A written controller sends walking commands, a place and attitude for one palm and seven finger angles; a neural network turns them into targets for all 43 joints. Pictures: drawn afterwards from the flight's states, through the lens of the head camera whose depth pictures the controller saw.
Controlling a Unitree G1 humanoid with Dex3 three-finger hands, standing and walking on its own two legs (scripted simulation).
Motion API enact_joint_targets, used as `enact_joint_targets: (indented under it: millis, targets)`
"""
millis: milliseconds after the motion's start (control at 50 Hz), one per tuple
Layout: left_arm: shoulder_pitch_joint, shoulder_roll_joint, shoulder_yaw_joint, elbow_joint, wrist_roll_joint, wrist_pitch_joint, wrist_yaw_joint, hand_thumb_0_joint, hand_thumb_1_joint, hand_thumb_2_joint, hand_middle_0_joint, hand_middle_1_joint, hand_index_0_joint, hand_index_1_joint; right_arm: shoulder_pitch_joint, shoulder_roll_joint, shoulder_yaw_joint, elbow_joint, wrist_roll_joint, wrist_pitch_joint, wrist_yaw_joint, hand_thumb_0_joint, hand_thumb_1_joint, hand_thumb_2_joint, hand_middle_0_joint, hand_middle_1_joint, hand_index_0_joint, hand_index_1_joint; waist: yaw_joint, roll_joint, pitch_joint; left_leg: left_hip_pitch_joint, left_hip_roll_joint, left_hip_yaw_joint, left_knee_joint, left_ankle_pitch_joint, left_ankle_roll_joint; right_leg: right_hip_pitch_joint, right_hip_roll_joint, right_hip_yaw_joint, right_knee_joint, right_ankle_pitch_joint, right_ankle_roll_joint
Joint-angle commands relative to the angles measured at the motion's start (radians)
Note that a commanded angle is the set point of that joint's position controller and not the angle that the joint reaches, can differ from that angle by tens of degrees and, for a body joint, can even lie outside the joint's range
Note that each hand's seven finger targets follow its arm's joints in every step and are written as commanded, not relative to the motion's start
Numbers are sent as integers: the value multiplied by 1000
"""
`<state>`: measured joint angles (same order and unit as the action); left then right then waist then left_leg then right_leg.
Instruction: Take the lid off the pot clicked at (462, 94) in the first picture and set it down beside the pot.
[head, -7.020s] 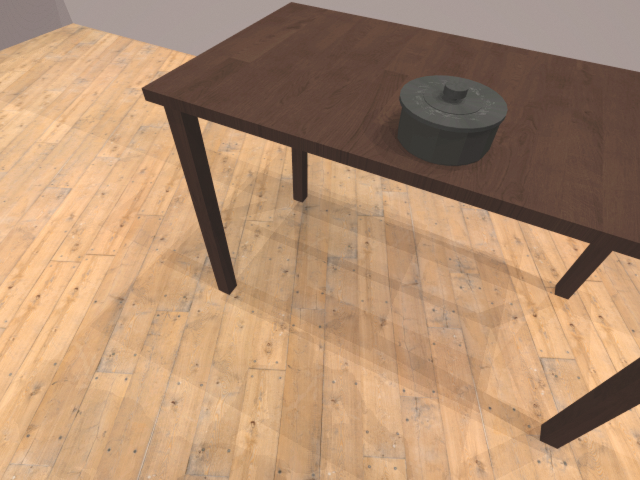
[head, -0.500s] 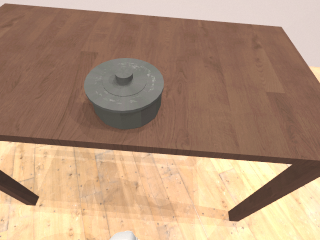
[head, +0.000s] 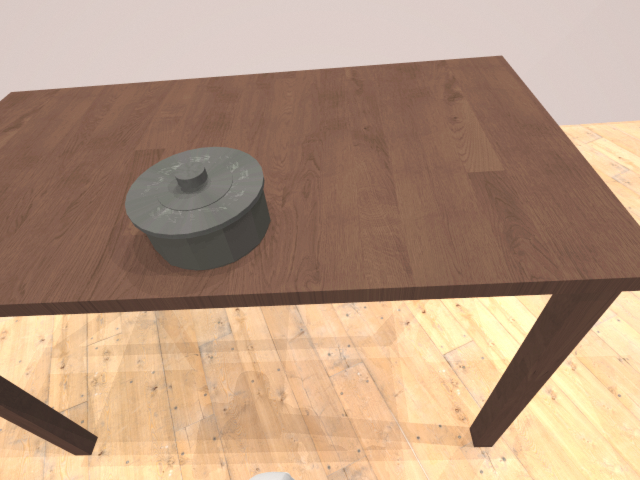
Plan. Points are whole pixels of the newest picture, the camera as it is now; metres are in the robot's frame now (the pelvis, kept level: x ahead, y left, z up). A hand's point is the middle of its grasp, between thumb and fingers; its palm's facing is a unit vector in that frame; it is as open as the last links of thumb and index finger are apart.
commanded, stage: come to a stop and stand still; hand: left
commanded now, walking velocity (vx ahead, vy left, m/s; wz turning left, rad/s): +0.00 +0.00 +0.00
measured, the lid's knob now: (191, 174) +0.46 +0.19 +0.17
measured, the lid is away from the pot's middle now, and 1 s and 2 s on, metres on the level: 0.00 0.00 0.00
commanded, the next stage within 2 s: look again from close up in 0.40 s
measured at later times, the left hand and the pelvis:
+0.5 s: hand out of the picture +0.00 +0.16 -0.16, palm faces +0.02 -0.97 -0.24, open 7.4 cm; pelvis -0.02 -0.02 +0.01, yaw +0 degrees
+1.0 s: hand out of the picture +0.02 +0.17 -0.16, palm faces +0.03 -0.98 -0.19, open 7.4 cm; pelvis +0.02 +0.00 +0.02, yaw -1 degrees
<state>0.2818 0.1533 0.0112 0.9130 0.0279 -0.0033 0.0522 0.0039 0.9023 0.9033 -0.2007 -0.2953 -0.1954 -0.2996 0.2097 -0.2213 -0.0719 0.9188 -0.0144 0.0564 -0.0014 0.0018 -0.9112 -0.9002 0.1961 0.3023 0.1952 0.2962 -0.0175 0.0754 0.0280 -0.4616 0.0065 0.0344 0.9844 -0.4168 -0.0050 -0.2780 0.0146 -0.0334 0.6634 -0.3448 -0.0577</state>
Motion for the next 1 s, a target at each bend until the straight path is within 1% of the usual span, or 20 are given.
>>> enact_joint_targets:
  millis: [0, 20, 60, 80, 100, 120, 140, 160, 180, 220, 260, 280, 340, 380, 420, 440, 560, 620, 820, 980]
  targets:
    - [-49, 208, 54, -107, 8, -14, 13, 0, 900, 900, -200, -300, -200, -300, -7, -15, 9, -114, 8, -26, 0, 0, -900, -900, 200, 300, 200, 300, 1, -234, 57, 71, 1, -3, -125, -49, -4, -109, -236, 249, -297, 153, -139]
    - [-29, 211, 52, -100, 6, -10, 13, 0, 900, 900, -200, -300, -200, -300, 4, -10, 12, -104, 5, -28, 0, 0, -900, -900, 200, 300, 200, 300, 12, -216, 58, 95, -8, 16, -213, -30, -1, -96, -221, 251, -296, 98, -127]
    - [-14, 212, 46, -87, -1, -4, 8, 0, 900, 900, -200, -300, -200, -300, 73, 10, 26, -65, 2, -41, -1, 0, -900, -900, 200, 300, 200, 300, 1, -183, 29, 248, -22, 43, -410, 71, 0, -135, -182, 221, -277, 2, -81]
    - [-17, 196, 40, -85, -7, 1, 8, 0, 900, 900, -200, -300, -200, -300, 101, 1, 32, -48, 0, -46, -4, 0, -900, -900, 200, 300, 200, 300, -7, -148, 48, 303, -17, 34, -489, 113, 8, -183, -158, 212, -265, -80, -52]
    - [-16, 172, 33, -86, -10, 3, 9, 0, 900, 900, -200, -300, -200, -300, 133, -14, 36, -31, -3, -55, -7, 0, -900, -900, 200, 300, 200, 300, -12, -91, 42, 317, 24, -5, -569, 124, 22, -168, -126, 190, -209, -89, -29]
    - [-5, 144, 24, -83, -16, 3, 7, 0, 900, 900, -200, -300, -200, -300, 126, -35, 36, -21, -8, -60, -10, 0, -900, -900, 200, 300, 200, 300, 4, 3, 43, 290, 87, -74, -617, 151, 48, -144, -77, 153, -167, -72, -3]
    - [4, 127, 19, -79, -20, -1, 3, 0, 900, 900, -200, -300, -200, -300, 121, -49, 38, -18, -12, -63, -12, 0, -900, -900, 200, 300, 200, 300, 16, 49, 28, 243, 140, -117, -617, 250, 72, -77, -42, 116, -144, -18, 15]
    - [20, 129, 18, -63, -21, 3, 1, 0, 900, 900, -200, -300, -200, -300, 81, -40, 45, -17, -11, -69, -14, 0, -900, -900, 200, 300, 200, 300, 41, 133, -7, 198, 168, -174, -642, 216, 88, -14, -41, 75, -161, -5, 33]
    - [15, 142, 17, -40, -16, 4, -1, 0, 900, 900, -200, -300, -200, -300, 51, -38, 48, -14, -7, -67, -15, 0, -900, -900, 200, 300, 200, 300, 46, 139, 26, 130, 160, -181, -663, 121, 90, 37, -51, 67, -177, 8, 33]
    - [32, 158, 20, -23, -15, -3, -11, 0, 900, 900, -200, -300, -200, -300, 46, -41, 48, -15, -5, -60, -14, 0, -900, -900, 200, 300, 200, 300, 50, -20, 67, 71, 97, -115, -627, -18, 56, 55, -77, 153, -265, -28, 12]
    - [21, 175, 21, -12, -17, -10, -15, 0, 900, 900, -200, -300, -200, -300, 105, -25, 47, 7, -6, -55, -15, 0, -900, -900, 200, 300, 200, 300, 24, -150, 59, 144, 55, -54, -560, 3, 31, -10, -127, 235, -368, -160, -15]
    - [15, 173, 24, -14, -16, -11, -14, 0, 900, 900, -200, -300, -200, -300, 132, -28, 45, 19, -7, -52, -16, 0, -900, -900, 200, 300, 200, 300, 12, -156, 52, 171, 41, -38, -526, 6, 26, -46, -147, 264, -404, -227, -21]
    - [0, 166, 27, -7, -16, -14, -12, 0, 900, 900, -200, -300, -200, -300, 189, -3, 49, 61, -8, -53, -13, 0, -900, -900, 200, 300, 200, 300, -11, -136, 39, 229, 35, -31, -512, 54, 26, -97, -158, 264, -422, -231, -28]
    - [8, 153, 24, 3, -18, -16, -12, 0, 900, 900, -200, -300, -200, -300, 198, -1, 51, 71, -7, -61, -15, 0, -900, -900, 200, 300, 200, 300, -5, -93, 26, 231, 51, -50, -552, 61, 34, -71, -124, 218, -379, -147, -12]
    - [26, 142, 23, 19, -19, -19, -13, 0, 900, 900, -200, -300, -200, -300, 192, 1, 54, 79, -5, -67, -17, 0, -900, -900, 200, 300, 200, 300, 6, -72, 37, 196, 64, -61, -574, 65, 36, -37, -118, 210, -367, -103, -8]
    - [33, 144, 22, 29, -18, -20, -12, 0, 900, 900, -200, -300, -200, -300, 191, 6, 56, 85, -4, -68, -17, 0, -900, -900, 200, 300, 200, 300, 9, -97, 44, 181, 64, -60, -575, 63, 34, -25, -121, 211, -374, -104, -6]
    - [64, 130, 17, 74, -21, -27, -13, 0, 900, 900, -200, -300, -200, -300, 207, 28, 63, 118, 1, -79, -24, 0, -900, -900, 200, 300, 200, 300, 15, -100, 37, 207, 72, -62, -588, 126, 32, 6, -120, 199, -371, -2, -4]
    - [71, 116, 13, 93, -21, -28, -11, 0, 900, 900, -200, -300, -200, -300, 205, 25, 64, 133, 3, -80, -26, 0, -900, -900, 200, 300, 200, 300, 14, -81, 61, 205, 73, -60, -589, 144, 32, 3, -122, 197, -362, 34, -4]
    - [83, 94, 8, 128, -19, -30, -10, 0, 900, 900, -200, -300, -200, -300, 175, 22, 65, 148, 6, -94, -35, 0, -900, -900, 200, 300, 200, 300, 22, -40, 26, 246, 98, -74, -608, 242, 39, 50, -111, 148, -296, 204, -3]
    - [76, 93, 7, 135, -19, -27, -8, 0, 900, 900, -200, -300, -200, -300, 157, 10, 64, 155, 7, -97, -37, 0, -900, -900, 200, 300, 200, 300, 23, -65, 17, 280, 104, -81, -609, 311, 46, 71, -111, 132, -273, 273, -1]
